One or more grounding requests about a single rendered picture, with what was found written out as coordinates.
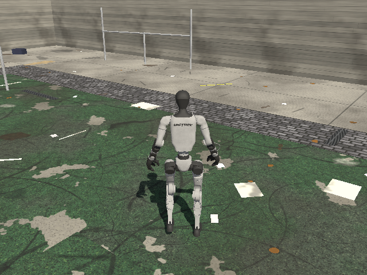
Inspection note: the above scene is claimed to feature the right robot hand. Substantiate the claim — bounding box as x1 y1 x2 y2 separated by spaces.
207 155 220 166

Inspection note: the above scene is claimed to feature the left robot forearm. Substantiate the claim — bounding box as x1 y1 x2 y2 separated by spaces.
149 138 160 160

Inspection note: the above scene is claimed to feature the left robot foot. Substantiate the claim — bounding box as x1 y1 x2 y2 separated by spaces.
166 218 174 232

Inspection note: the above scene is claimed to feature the robot right upper arm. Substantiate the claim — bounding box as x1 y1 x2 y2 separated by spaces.
195 115 212 146

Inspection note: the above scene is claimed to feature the left robot hand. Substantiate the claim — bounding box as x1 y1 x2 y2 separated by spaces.
146 157 159 171

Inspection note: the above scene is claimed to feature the robot left upper arm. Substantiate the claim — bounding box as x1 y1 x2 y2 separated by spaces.
155 115 171 147

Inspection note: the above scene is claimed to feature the right robot forearm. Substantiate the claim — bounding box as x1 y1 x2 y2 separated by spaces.
207 137 218 157

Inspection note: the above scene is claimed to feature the robot right shin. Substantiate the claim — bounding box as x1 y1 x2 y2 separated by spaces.
193 191 202 229

